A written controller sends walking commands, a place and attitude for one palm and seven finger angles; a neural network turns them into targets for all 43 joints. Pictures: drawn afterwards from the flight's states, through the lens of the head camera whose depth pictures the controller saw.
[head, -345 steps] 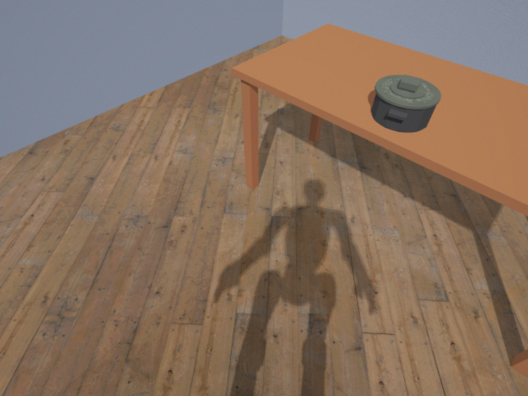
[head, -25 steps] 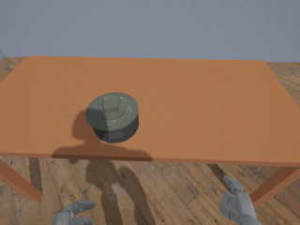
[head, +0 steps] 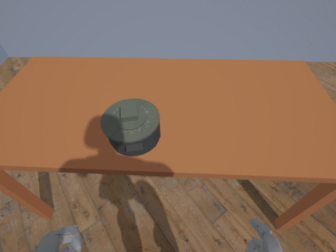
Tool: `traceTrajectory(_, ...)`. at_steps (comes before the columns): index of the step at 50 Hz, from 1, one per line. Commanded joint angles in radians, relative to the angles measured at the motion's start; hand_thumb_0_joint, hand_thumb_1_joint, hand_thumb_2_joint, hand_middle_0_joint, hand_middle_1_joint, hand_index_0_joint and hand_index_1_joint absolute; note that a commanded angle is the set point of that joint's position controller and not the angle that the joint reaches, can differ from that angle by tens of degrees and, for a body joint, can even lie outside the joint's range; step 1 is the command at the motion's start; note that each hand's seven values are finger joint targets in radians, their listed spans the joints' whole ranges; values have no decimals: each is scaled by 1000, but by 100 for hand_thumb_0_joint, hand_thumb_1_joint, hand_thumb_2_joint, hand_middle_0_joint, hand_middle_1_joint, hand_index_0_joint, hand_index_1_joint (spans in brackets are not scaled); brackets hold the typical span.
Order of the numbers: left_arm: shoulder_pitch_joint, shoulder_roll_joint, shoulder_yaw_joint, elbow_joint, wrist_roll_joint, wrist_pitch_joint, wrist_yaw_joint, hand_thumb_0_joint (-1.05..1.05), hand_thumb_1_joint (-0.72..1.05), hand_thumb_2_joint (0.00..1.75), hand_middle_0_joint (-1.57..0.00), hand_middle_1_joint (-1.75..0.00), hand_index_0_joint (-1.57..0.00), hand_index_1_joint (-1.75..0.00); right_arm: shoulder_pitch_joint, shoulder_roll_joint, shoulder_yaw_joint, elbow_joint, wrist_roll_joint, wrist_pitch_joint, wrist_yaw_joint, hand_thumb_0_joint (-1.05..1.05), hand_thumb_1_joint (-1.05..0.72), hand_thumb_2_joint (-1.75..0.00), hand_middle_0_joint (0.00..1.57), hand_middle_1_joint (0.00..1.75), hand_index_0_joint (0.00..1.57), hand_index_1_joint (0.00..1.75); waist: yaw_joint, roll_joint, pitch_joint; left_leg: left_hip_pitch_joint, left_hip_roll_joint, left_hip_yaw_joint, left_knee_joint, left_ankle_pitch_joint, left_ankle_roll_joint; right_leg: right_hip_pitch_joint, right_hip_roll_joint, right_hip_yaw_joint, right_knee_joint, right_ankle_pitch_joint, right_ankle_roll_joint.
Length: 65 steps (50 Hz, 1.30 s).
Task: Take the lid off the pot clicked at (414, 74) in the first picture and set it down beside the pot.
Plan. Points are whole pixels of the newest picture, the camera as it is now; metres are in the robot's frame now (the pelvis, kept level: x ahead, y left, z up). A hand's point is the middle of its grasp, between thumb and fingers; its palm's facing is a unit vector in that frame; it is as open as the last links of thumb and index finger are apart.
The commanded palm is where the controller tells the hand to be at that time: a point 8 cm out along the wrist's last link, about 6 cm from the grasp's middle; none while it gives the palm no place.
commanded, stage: raise the hand higher, near the body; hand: left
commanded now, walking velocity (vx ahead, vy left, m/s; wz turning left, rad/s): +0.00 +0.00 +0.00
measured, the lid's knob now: (129, 113) +0.51 +0.18 +0.01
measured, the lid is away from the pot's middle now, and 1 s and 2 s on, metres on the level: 0.00 0.00 0.00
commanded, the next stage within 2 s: reach forward and open the fingers in 0.64 s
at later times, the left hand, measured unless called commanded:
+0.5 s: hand (65, 218) +0.17 +0.23 +0.05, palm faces +0.24 -0.90 -0.37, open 3.1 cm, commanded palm +0.12 +0.27 +0.09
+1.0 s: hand (50, 205) +0.18 +0.25 +0.08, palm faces -0.11 -0.16 -0.98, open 2.9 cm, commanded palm +0.17 +0.26 +0.13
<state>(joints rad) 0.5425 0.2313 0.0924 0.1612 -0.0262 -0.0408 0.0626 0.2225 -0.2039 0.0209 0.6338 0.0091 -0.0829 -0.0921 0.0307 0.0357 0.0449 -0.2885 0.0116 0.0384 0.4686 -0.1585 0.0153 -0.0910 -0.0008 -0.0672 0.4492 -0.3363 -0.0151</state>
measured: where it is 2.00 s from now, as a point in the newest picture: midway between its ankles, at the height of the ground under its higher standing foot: outside the picture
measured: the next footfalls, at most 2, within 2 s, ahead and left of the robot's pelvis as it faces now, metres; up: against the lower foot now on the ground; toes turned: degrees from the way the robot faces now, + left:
none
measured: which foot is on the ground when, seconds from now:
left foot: down 0.00-1.00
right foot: down 0.00-1.00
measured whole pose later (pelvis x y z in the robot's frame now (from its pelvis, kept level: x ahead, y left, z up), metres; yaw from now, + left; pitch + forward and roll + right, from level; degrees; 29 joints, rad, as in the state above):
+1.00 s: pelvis +0.00 -0.01 +0.00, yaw -1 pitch +1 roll +0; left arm 0.50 0.58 0.09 -0.36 0.70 0.12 0.02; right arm 0.09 -0.28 0.00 0.55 0.02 0.12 -0.04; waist 0.07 0.12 0.01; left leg -0.35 0.03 0.04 0.51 -0.17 0.00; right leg -0.16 0.02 -0.06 0.51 -0.36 -0.03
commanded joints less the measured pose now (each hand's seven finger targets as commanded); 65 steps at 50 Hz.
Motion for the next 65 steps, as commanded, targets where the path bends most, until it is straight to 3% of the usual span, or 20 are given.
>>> traceTrajectory(1, 62, 136, 79, -269, -2, -61, 21, 0, 90, 90, -130, -150, -130, -150, -146, -111, -44, -177, 2, -79, -8, 0, -90, -90, 20, 30, 20, 30, 17, -31, -110, 235, 1, -28, -53, 78, 28, -169, -9, 12, -127, 167, 1)
traceTrajectory(11, 121, 153, 98, -513, -3, -76, 21, 0, 90, 90, -130, -150, -130, -150, -153, -102, -40, -204, 2, -83, 8, 0, -90, -90, 20, 30, 20, 30, 21, 30, -94, 273, 9, -36, -85, 130, 20, -125, -7, 6, -138, 204, -3)
traceTrajectory(16, 108, 135, 87, -528, -4, -72, 16, 0, 90, 90, -130, -150, -130, -150, -154, -103, -40, -208, 0, -70, 13, 0, -90, -90, 20, 30, 20, 30, 10, -15, -47, 266, 13, -36, -90, 128, 19, -136, -1, 3, -154, 213, 0)
traceTrajectory(19, 92, 174, 122, -624, -5, -82, 18, 0, 90, 90, -130, -150, -130, -150, -150, -108, -37, -220, -4, -72, 16, 0, -90, -90, 20, 30, 20, 30, 24, 41, -101, 306, 15, -42, -93, 168, 16, -110, -4, 9, -145, 235, -1)
traceTrajectory(37, 2, 239, 237, -750, -32, -109, 28, 0, 90, 90, -130, -150, -130, -150, -186, -97, -32, -216, -3, -53, 15, 0, -90, -90, 20, 30, 20, 30, 34, 9, -92, 318, 5, -23, -69, 170, 20, -95, -13, 26, -179, 303, 10)
traceTrajectory(38, -45, 448, 169, -794, 394, -32, 43, 0, 89, 88, -127, -149, -127, -149, -204, -162, -28, -218, -22, 0, 26, 0, -90, -90, 20, 30, 20, 30, 30, 67, -89, 208, -16, 6, -14, 246, 34, -189, 10, 54, -92, 356, 6)
traceTrajectory(40, -50, 389, 194, -804, 413, 42, 63, 0, 85, 84, -122, -147, -122, -147, -224, -130, -38, -247, -12, 51, 41, 0, -90, -90, 20, 30, 20, 30, 35, 66, -87, 164, -16, 12, 3, 283, 31, -170, 6, 21, -68, 395, -11)
traceTrajectory(41, -4, 367, 152, -750, 511, 67, 59, 0, 82, 85, -120, -146, -120, -146, -232, -127, -43, -245, -11, 72, 49, 0, -90, -90, 20, 30, 20, 30, 48, 52, -97, 163, -15, 21, 11, 259, 28, -180, 11, 38, -50, 365, -15)
traceTrajectory(43, 79, 441, 182, -686, 632, 119, 43, 0, 76, 88, -116, -141, -116, -141, -255, -141, -45, -253, -5, 132, 59, 0, -90, -90, 20, 30, 20, 30, 69, 9, -142, 136, -20, 19, 29, 218, 28, -179, 8, 61, -39, 355, -16)
traceTrajectory(47, -125, 573, 181, -716, 787, 152, 4, 0, 62, 96, -114, -120, -114, -120, -296, -150, -37, -274, 6, 161, 59, 0, -90, -90, 20, 30, 20, 30, 55, 3, -251, 152, -34, -7, 46, 143, 37, -163, -7, 95, -39, 304, -5)
traceTrajectory(50, -215, 598, 154, -644, 815, 157, -65, 0, 52, 102, -113, -104, -113, -104, -321, -150, -38, -254, 30, 149, 52, 0, -90, -90, 20, 30, 20, 30, 35, 15, -239, 166, -42, -21, 52, 128, 47, -165, -6, 96, -61, 338, 5)
traceTrajectory(53, -241, 552, 78, -523, 759, 144, -164, 0, 43, 107, -110, -93, -110, -93, -285, -157, -45, -237, 42, 146, 45, 0, -90, -90, 20, 30, 20, 30, 1, -87, -140, 129, -43, -25, 40, 101, 54, -174, -16, 79, -77, 369, 30)
traceTrajectory(54, -289, 609, 114, -537, 757, 131, -193, 0, 40, 108, -109, -90, -109, -90, -286, -167, -40, -229, 39, 147, 44, 0, -90, -90, 20, 30, 20, 30, 11, -89, -159, 145, -49, -30, 37, 116, 56, -177, -17, 76, -83, 383, 34)
traceTrajectory(56, -331, 606, 95, -572, 746, 102, -239, 0, 33, 111, -106, -83, -106, -83, -293, -156, -41, -249, 38, 127, 39, 0, -90, -90, 20, 30, 20, 30, 2, -51, -174, 162, -52, -25, 40, 147, 63, -146, -17, 65, -70, 440, 33)
traceTrajectory(57, -403, 686, 151, -634, 759, 76, -245, 0, 31, 112, -105, -79, -105, -79, -291, -163, -35, -246, 35, 127, 36, 0, -90, -90, 20, 30, 20, 30, 16, -22, -224, 198, -55, -30, 35, 182, 61, -139, -22, 71, -77, 453, 33)
traceTrajectory(58, -379, 648, 127, -628, 749, 63, -247, 0, 28, 113, -104, -76, -104, -76, -287, -150, -40, -254, 32, 127, 31, 0, -90, -90, 20, 30, 20, 30, 12, 12, -209, 205, -49, -32, 28, 186, 61, -135, -14, 61, -80, 433, 29)
traceTrajectory(60, -429, 735, 215, -658, 786, 28, -230, 0, 22, 114, -101, -68, -101, -68, -314, -152, -32, -248, 25, 110, 29, 0, -90, -90, 20, 30, 20, 30, 30, 90, -219, 247, -51, -38, 33, 226, 57, -147, -5, 69, -97, 432, 8)
traceTrajectory(61, -363, 649, 165, -581, 776, 25, -226, 0, 20, 114, -100, -65, -100, -65, -267, -131, -30, -240, 20, 117, 34, 0, -90, -90, 20, 30, 20, 30, 23, 57, -185, 224, -46, -39, 22, 213, 55, -145, -1, 38, -93, 394, 11)
traceTrajectory(64, -358, 625, 175, -410, 787, 43, -213, 0, 11, 116, -96, -54, -96, -54, -249, -162, -40, -206, 30, 155, 61, 0, -90, -90, 20, 30, 20, 30, 29, -10, -105, 189, -33, -41, -9, 146, 38, -201, 6, 26, -124, 284, 9)
traceTrajectory(65, -382, 599, 158, -375, 798, 59, -214, 0, 9, 116, -94, -51, -94, -51, -281, -163, -42, -208, 37, 152, 71, 0, -90, -90, 20, 30, 20, 30, 26, 25, -64, 177, -33, -36, -18, 128, 36, -213, 13, 33, -128, 271, -3)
